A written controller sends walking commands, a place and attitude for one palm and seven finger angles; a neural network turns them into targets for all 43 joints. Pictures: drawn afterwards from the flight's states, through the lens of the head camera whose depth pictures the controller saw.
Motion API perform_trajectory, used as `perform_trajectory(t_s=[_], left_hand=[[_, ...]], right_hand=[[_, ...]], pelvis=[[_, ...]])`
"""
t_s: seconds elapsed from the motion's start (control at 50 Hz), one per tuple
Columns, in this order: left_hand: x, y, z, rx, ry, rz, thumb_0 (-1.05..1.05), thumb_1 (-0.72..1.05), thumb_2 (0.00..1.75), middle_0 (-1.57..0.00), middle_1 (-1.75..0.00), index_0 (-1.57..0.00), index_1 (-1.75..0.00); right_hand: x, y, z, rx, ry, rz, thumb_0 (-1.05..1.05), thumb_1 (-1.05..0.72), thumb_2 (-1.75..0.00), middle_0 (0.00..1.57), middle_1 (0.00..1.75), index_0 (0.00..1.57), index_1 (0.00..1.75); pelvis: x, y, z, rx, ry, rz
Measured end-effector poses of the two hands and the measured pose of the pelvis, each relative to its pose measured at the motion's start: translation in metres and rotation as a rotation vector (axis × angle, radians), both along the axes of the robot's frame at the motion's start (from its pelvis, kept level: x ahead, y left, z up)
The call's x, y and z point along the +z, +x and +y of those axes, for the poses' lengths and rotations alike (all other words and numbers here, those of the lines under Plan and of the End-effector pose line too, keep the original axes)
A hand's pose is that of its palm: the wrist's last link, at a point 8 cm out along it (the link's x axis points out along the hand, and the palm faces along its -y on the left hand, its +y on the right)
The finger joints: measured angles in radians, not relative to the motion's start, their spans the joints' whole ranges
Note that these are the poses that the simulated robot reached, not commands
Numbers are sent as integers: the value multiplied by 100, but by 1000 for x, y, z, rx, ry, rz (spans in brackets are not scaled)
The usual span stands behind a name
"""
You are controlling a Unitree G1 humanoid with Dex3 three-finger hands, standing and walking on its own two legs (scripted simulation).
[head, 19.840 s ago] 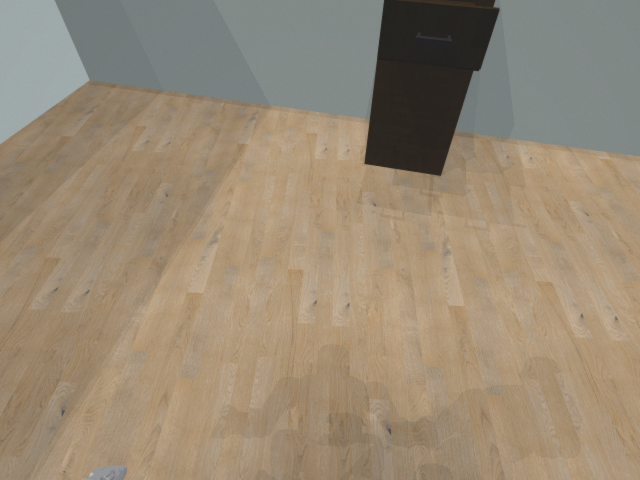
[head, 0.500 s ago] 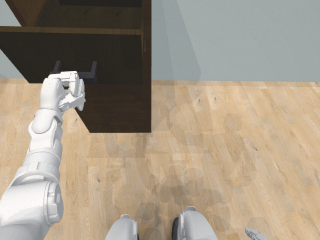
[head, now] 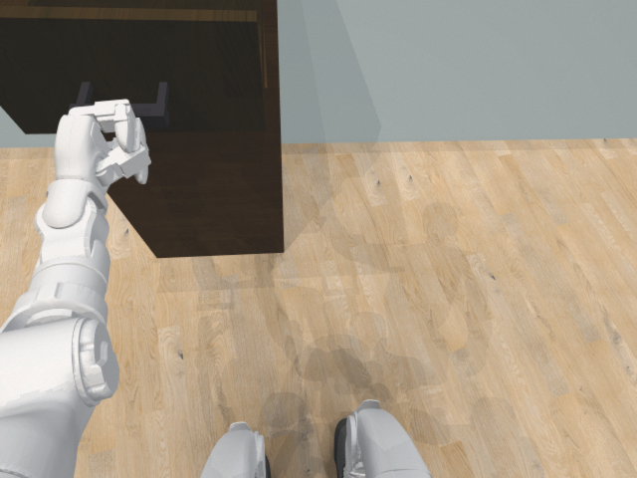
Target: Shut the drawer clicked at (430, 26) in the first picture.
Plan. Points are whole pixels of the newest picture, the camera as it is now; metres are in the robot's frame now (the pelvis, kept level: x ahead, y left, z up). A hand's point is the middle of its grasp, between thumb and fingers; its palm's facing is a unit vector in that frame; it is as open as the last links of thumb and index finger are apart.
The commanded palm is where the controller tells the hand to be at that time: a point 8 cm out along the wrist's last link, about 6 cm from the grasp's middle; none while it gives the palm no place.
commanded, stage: push the drawer shut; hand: left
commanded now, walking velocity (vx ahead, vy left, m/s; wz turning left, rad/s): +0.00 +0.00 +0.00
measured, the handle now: (122, 103) +0.57 +0.22 +0.07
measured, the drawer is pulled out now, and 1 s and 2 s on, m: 0.10 0.00 0.00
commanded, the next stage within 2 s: pull the fist back off the drawer in 1.08 s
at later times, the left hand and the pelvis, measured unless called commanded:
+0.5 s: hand (143, 113) +0.55 +0.19 +0.07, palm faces +0.00 -1.00 -0.04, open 3.1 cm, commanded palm +0.56 +0.22 +0.07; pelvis -0.01 +0.00 -0.01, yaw -1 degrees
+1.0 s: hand (143, 84) +0.60 +0.19 +0.07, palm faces +0.01 -1.00 -0.05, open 3.1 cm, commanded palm +0.63 +0.20 +0.07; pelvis -0.01 +0.01 -0.02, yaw -1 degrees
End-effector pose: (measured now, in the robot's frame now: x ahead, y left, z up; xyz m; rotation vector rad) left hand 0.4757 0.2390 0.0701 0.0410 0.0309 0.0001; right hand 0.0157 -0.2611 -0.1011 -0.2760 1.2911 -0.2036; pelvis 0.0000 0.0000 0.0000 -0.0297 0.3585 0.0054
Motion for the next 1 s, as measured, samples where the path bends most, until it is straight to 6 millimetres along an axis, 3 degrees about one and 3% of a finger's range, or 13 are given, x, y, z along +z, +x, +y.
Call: perform_trajectory(t_s=[0.4,0.86,1.0], left_hand=[[3,45,2,3,3,9,0,71,93,-140,-160,-139,-160],[7,100,1,11,0,28,4,72,93,-140,-160,-139,-160],[6,104,8,8,9,37,1,62,95,-140,-160,-139,-160]], right_hand=[[1,-29,-3,-32,-39,78,0,-90,-90,21,30,20,30],[7,-81,21,-99,-34,246,0,-90,-90,21,30,20,30],[6,-90,27,-94,-24,293,0,-90,-90,21,30,20,30]], pelvis=[[-10,-5,0,-1,-19,63],[-19,-4,8,-3,-44,143],[-22,-5,9,6,-50,161]])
